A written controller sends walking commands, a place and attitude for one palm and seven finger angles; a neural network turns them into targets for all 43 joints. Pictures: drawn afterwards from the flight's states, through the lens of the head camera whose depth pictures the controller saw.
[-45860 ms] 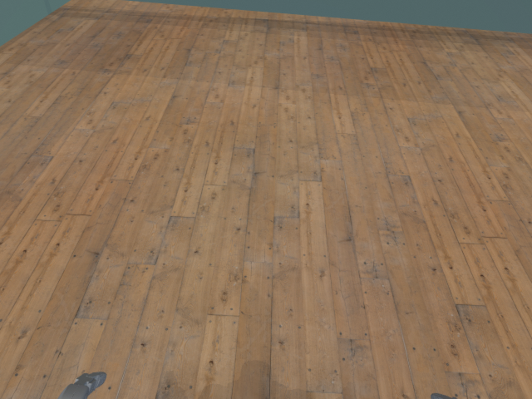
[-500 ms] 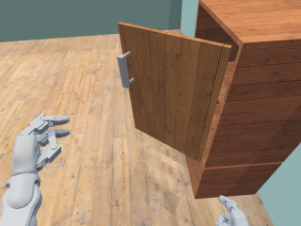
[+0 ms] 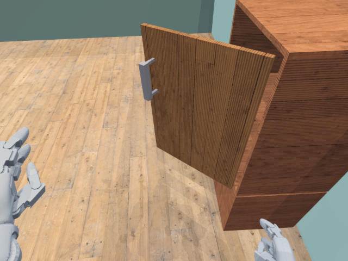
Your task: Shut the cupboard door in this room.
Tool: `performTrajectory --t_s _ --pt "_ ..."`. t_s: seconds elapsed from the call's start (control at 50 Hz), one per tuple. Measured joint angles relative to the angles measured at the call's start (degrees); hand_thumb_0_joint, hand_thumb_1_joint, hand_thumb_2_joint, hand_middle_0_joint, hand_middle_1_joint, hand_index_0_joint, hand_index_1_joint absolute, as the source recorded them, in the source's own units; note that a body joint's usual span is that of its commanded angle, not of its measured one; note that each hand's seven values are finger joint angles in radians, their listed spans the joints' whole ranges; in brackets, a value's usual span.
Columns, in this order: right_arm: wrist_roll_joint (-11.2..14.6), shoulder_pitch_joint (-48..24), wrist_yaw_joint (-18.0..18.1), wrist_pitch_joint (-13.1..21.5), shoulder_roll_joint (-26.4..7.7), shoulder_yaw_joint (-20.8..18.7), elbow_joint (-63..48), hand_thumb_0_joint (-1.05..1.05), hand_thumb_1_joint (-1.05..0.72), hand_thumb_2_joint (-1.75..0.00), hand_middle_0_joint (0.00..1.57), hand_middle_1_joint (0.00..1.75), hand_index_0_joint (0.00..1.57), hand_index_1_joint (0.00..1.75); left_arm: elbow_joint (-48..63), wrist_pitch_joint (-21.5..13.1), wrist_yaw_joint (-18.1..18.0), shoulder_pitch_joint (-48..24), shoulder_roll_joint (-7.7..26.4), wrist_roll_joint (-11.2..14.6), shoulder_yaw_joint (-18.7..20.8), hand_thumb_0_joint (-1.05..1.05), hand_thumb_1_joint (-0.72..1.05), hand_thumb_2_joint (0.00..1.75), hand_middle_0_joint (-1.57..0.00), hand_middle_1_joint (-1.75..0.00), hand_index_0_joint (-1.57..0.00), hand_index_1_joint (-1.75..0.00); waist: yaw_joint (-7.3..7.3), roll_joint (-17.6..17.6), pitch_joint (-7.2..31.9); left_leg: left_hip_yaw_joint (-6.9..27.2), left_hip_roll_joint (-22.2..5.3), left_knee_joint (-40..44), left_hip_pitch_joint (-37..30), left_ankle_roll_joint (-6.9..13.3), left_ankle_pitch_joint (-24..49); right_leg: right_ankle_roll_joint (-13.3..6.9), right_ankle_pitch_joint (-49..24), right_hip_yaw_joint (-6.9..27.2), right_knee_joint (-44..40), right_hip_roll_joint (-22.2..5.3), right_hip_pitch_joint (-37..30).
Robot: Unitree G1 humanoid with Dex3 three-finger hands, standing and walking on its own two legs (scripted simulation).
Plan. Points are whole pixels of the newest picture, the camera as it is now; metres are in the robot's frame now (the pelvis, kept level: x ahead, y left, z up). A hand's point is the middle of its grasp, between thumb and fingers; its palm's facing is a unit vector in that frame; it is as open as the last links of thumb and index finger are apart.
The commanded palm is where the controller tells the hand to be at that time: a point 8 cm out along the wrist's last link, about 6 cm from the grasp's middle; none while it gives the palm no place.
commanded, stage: draw the hand back to the body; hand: left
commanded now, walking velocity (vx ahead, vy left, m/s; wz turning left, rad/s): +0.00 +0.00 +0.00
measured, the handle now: (150, 79) +0.67 +0.17 +0.08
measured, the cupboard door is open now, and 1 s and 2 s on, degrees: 51 51 51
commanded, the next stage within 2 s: step back with the hand held close in 0.06 s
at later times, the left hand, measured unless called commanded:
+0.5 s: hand (32, 189) +0.19 +0.28 +0.15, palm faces +0.36 -0.79 -0.50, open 7.4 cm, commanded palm +0.13 +0.32 +0.17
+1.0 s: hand out of the picture +0.08 +0.29 +0.15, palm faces +0.48 -0.75 -0.45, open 7.4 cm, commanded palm +0.01 +0.32 +0.17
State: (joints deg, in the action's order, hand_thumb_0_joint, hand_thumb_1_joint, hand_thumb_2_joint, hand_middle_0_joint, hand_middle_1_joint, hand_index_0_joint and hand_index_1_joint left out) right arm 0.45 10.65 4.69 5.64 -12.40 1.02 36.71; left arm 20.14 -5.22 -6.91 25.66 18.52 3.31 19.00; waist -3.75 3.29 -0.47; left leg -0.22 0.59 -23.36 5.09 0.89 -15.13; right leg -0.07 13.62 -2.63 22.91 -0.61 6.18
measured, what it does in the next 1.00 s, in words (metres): shifts its weight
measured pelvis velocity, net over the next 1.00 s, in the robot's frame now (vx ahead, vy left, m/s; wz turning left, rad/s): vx -0.12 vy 0.01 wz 0.06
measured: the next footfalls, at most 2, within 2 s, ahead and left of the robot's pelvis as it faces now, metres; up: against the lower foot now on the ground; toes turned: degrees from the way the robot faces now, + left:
right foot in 1.54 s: -0.28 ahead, -0.14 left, +0.00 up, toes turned +8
left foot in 1.72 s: -0.25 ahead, +0.16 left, +0.00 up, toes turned +8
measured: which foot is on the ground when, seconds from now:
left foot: down 0.00-1.00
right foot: down 0.00-1.00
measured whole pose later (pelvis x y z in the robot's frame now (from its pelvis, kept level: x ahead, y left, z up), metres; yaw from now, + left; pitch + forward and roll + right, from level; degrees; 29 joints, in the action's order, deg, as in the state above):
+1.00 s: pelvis -0.12 +0.01 -0.03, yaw +3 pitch -1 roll -2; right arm 0.5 15.1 5.1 2.7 -12.7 0.5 32.6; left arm 28.7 -13.6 -9.5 28.3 24.1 0.3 25.5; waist 1.7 -1.1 -1.4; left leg -0.4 0.7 -38.9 26.4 3.1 -14.3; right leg 1.1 11.1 -0.5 35.4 0.2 24.6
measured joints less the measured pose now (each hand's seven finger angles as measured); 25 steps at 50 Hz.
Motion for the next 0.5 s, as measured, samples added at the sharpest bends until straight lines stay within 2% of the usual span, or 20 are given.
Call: performTrajectory --t_s 0.2,0.32,0.42,0.5 --pt "0.0 0.6 -0.5 -0.6 0.2 0.2 -0.2 0.01 -0.90 -0.90 0.20 0.30 0.20 0.30 1.0 -0.1 0.4 0.7 1.3 0.2 1.4 0.01 0.89 0.90 -0.21 -0.31 -0.21 -0.31 0.46 0.6 0.2 -0.4 -0.3 -0.1 -0.5 -0.1 -0.5 0.0 0.1 0.3 -0.4 0.3 -0.6" --pt "0.3 -0.1 -0.9 -3.8 -1.0 -0.5 -1.6 0.01 -0.90 -0.90 0.20 0.30 0.20 0.30 0.6 -2.6 0.4 2.3 2.4 0.3 3.4 0.01 0.89 0.90 -0.21 -0.30 -0.21 -0.30 2.19 1.4 1.2 0.2 -0.7 -4.3 5.7 0.3 -1.6 0.2 -0.4 -0.2 0.6 0.7 4.0" --pt "0.6 -0.4 -0.2 -6.1 -2.1 -1.7 -2.6 0.01 -0.90 -0.90 0.20 0.30 0.20 0.30 3.0 -2.5 0.0 5.0 3.2 0.2 2.5 0.01 0.89 0.90 -0.21 -0.30 -0.21 -0.30 3.15 0.2 0.7 -0.7 0.3 -5.8 8.6 1.1 -1.5 1.1 -0.1 0.6 3.2 -0.4 7.6" --pt "0.7 -0.4 0.5 -7.4 -1.9 -2.1 -4.1 0.01 -0.90 -0.90 0.20 0.30 0.20 0.30 6.1 -2.3 -0.1 6.3 5.4 0.3 3.5 0.01 0.89 0.90 -0.21 -0.30 -0.21 -0.31 3.58 -1.3 0.2 -1.5 1.1 -6.3 9.7 1.7 -1.0 1.6 -0.3 1.5 5.4 -1.2 9.7"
